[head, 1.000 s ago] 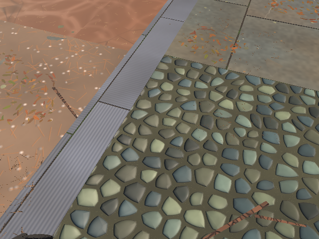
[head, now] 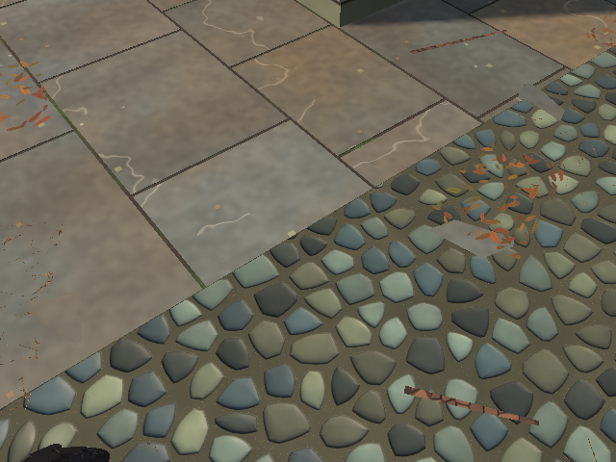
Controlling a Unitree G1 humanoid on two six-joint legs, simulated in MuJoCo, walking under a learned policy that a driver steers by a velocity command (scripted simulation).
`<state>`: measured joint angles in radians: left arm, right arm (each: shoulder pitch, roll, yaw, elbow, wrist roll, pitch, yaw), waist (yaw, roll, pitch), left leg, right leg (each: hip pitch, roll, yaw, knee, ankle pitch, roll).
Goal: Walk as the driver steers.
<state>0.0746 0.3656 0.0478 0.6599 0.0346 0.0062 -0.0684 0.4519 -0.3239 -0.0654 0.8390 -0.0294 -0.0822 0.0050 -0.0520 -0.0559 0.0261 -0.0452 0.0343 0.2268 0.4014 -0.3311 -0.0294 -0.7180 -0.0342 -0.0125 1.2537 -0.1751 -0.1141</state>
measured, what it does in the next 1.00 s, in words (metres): walks ahead, turning right: right foot, then left foot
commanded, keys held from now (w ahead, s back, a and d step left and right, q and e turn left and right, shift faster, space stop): w+e+shift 0.08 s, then e+shift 0.78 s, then w+e+shift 0.10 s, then w+shift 0.04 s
